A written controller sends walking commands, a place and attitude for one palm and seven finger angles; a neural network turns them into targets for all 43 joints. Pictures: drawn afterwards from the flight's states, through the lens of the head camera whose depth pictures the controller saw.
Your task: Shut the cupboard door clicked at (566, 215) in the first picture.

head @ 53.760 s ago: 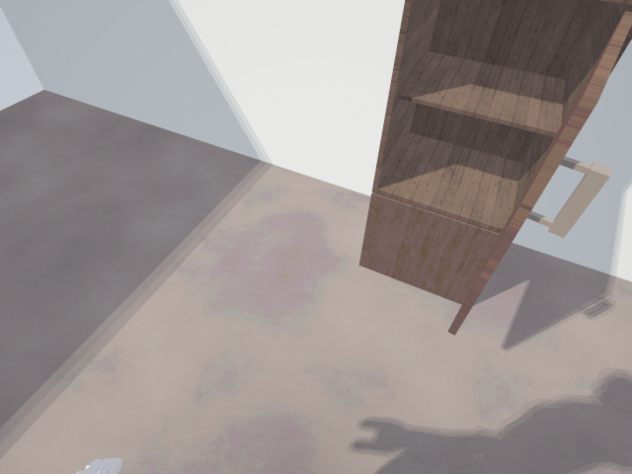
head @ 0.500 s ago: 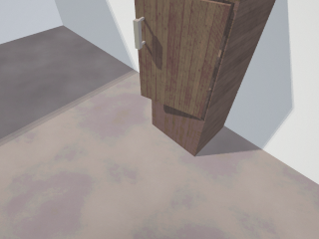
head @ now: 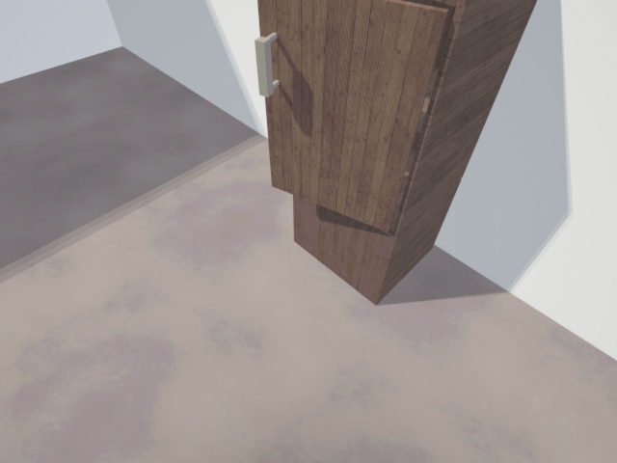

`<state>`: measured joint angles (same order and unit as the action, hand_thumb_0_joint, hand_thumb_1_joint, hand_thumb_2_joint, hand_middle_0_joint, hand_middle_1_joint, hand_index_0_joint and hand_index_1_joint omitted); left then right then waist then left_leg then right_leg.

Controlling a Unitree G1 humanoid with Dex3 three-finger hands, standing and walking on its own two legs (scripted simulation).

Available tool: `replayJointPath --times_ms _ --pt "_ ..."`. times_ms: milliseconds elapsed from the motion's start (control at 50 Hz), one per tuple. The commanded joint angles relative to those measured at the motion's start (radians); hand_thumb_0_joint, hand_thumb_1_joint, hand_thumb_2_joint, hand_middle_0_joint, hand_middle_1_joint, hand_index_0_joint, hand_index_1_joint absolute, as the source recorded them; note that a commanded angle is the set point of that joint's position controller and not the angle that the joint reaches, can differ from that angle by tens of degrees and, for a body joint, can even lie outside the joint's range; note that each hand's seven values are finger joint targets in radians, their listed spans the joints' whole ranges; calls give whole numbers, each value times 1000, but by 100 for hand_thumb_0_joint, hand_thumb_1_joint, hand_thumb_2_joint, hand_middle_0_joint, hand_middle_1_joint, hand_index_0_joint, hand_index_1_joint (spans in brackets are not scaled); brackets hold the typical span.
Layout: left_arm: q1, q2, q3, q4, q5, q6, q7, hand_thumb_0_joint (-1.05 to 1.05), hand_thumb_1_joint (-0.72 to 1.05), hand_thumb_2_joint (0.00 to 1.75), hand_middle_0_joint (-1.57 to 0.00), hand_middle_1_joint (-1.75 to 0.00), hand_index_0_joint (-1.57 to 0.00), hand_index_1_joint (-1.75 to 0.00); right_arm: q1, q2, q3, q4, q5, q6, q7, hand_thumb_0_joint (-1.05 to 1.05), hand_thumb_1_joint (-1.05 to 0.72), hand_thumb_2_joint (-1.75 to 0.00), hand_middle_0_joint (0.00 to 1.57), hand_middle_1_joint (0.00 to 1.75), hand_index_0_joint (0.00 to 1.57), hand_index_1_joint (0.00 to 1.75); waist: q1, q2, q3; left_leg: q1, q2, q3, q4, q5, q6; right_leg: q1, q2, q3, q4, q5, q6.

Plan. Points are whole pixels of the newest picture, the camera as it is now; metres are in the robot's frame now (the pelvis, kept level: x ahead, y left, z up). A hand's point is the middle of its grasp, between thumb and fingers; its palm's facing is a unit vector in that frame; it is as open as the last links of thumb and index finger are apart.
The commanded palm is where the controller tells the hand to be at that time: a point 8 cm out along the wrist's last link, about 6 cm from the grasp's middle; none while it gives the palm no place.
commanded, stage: walk to a spot facing it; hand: left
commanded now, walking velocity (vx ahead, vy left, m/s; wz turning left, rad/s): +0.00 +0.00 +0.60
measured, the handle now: (269, 64) +0.93 +0.14 +0.07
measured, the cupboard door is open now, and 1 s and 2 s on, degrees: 16 16 16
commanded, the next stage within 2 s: none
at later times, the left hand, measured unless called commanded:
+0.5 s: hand out of the picture -0.01 +0.24 -0.20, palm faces +0.26 -0.93 -0.25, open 7.4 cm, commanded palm none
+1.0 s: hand out of the picture -0.04 +0.19 -0.16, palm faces +0.54 -0.79 -0.30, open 7.4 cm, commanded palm none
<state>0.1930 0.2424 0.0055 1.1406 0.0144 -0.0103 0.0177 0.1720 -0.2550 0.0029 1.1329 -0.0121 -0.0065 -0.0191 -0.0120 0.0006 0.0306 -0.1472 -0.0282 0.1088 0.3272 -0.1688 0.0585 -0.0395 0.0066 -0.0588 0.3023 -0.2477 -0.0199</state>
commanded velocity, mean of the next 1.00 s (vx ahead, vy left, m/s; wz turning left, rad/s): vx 0.00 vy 0.00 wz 0.60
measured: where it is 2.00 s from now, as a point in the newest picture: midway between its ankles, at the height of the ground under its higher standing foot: outside the picture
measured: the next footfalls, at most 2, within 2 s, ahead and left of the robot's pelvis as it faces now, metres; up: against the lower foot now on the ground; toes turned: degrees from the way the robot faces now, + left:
right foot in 0.80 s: +0.09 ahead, -0.12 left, +0.00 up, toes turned +27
left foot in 1.14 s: -0.04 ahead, +0.12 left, +0.00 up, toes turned +46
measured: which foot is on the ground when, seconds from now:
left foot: down 0.00-0.80, up 0.82-1.00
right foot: down 0.00-0.40, up 0.42-0.78, down 0.80-1.00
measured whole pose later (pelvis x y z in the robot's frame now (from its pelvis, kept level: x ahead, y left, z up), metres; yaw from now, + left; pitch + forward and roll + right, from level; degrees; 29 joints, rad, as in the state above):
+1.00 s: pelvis +0.01 -0.02 -0.01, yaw +36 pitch +0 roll +2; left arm 0.21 0.20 0.05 0.89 0.03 0.02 0.03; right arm 0.18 -0.27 -0.09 0.90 -0.02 0.08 0.03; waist -0.04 0.01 0.11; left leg -0.49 0.00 0.02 1.01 -0.44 -0.06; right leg -0.20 -0.10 -0.12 0.54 -0.33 0.01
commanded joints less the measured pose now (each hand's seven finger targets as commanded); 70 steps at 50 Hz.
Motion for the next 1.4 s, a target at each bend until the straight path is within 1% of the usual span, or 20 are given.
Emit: replayJointPath --times_ms 0,140,240,340,360,380,400,500,720,740,760,780,840,920,1020,1080,1120,1140,1200,1380 --pt "29 144 28 -35 -3 -13 14 0 90 90 -20 -30 -20 -30 18 -136 -26 -43 1 -9 -10 0 -90 -90 20 30 20 30 1 9 -21 54 156 -177 -20 246 -19 -57 -145 93 -18 226 -22" --pt "90 135 60 -87 0 21 31 0 90 90 -20 -30 -20 -30 48 -79 -39 -95 -1 29 -5 0 -90 -90 20 30 20 30 20 -49 -33 -140 100 -160 190 261 -42 4 -238 64 109 344 -68" --pt "48 160 85 -163 18 21 38 0 90 90 -20 -30 -20 -30 2 -46 -68 -182 -3 57 6 0 -90 -90 20 30 20 30 20 -119 63 -344 95 -112 653 -373 -76 -41 -445 90 83 556 -215" --pt "17 166 94 -216 7 23 22 0 90 90 -20 -30 -20 -30 142 -48 -74 -195 -13 53 27 0 -90 -90 20 30 20 30 -57 -7 6 -49 81 -40 249 34 -57 -198 -309 -121 385 410 -38" --pt "60 115 91 -237 -3 32 17 0 90 90 -20 -30 -20 -30 196 -136 -93 -197 -23 43 25 0 -90 -90 20 30 20 30 -66 270 -35 35 260 -360 120 365 45 -362 -175 -168 611 56 50" --pt "18 85 76 -283 -1 35 18 0 90 90 -20 -30 -20 -30 242 -207 -112 -190 -22 42 16 0 -90 -90 20 30 20 30 -86 351 -68 10 418 -611 -3 400 162 -431 -77 -67 801 -458 65" --pt "-31 89 83 -298 7 49 20 0 90 90 -20 -30 -20 -30 244 -213 -115 -185 -23 41 8 0 -90 -90 20 30 20 30 -89 196 -80 -44 409 -632 -53 78 149 -452 -79 44 885 -408 47" --pt "-16 65 89 -282 10 36 1 0 90 90 -20 -30 -20 -30 99 -146 -95 -238 -22 22 -7 0 -90 -90 20 30 20 30 -17 79 -59 -95 267 -477 -45 -31 100 -486 -84 84 787 -160 68" --pt "92 89 88 -298 5 34 10 0 90 90 -20 -30 -20 -30 26 -161 -124 -280 -17 54 10 0 -90 -90 20 30 20 30 30 168 -88 -237 146 -494 21 -75 52 -141 13 42 242 -81 57" --pt "139 119 98 -290 8 27 14 0 90 90 -20 -30 -20 -30 7 -126 -123 -293 -9 57 14 0 -90 -90 20 30 20 30 53 90 -97 -333 86 -448 91 -148 5 -24 -41 82 82 -58 38" --pt "140 208 114 -304 24 17 22 0 90 90 -20 -30 -20 -30 26 -63 -118 -305 0 58 20 0 -90 -90 20 30 20 30 54 -169 -77 -501 -47 -296 345 -301 -76 43 -290 380 -88 -229 -54" --pt "61 238 107 -326 23 22 25 0 90 90 -20 -30 -20 -30 17 -70 -122 -316 -11 56 23 0 -90 -90 20 30 20 30 39 -227 -14 -503 -77 -187 655 -390 -102 -135 -488 496 -139 -218 -150" --pt "-67 130 86 -347 14 7 29 0 90 90 -20 -30 -20 -30 59 -68 -117 -288 -16 65 36 0 -90 -90 20 30 20 30 -42 -180 15 -472 30 -181 902 -276 -103 -188 -347 235 17 190 -142" --pt "42 147 94 -316 18 0 28 0 90 90 -20 -30 -20 -30 -22 -38 -94 -315 -4 63 47 0 -90 -90 20 30 20 30 11 -173 -18 -417 36 -81 684 -277 -121 -29 -320 60 131 584 -108" --pt "107 191 111 -294 22 9 23 0 90 90 -20 -30 -20 -30 -69 -30 -80 -331 1 57 49 0 -90 -90 20 30 20 30 43 -234 -35 -298 30 -20 432 -275 -99 8 -345 19 192 645 -92" --pt "105 183 114 -295 9 11 11 0 90 90 -20 -30 -20 -30 41 -76 -85 -305 -9 37 46 0 -90 -90 20 30 20 30 -18 -143 -110 -11 22 -15 122 -87 -67 -105 -316 -58 362 438 -13" --pt "41 86 80 -373 8 11 -9 0 90 90 -20 -30 -20 -30 199 -276 -132 -271 -22 28 36 0 -90 -90 20 30 20 30 -105 320 -155 289 418 -566 15 120 148 -599 -113 -102 773 -418 83" --pt "-55 107 82 -400 17 19 -8 0 90 90 -20 -30 -20 -30 239 -264 -128 -248 -21 28 28 0 -90 -90 20 30 20 30 -135 206 -114 191 427 -582 -29 -123 179 -638 -130 2 815 -408 67" --pt "-78 100 95 -369 14 13 -28 0 90 90 -20 -30 -20 -30 100 -184 -103 -284 -25 11 12 0 -90 -90 20 30 20 30 -57 203 34 -15 299 -497 -85 -326 119 -638 -137 55 819 -194 65" --pt "87 84 92 -315 17 -5 -49 0 90 90 -20 -30 -20 -30 16 -176 -109 -281 -20 7 18 0 -90 -90 20 30 20 30 40 118 3 -236 175 -401 3 -409 85 -194 -16 -52 322 -52 80"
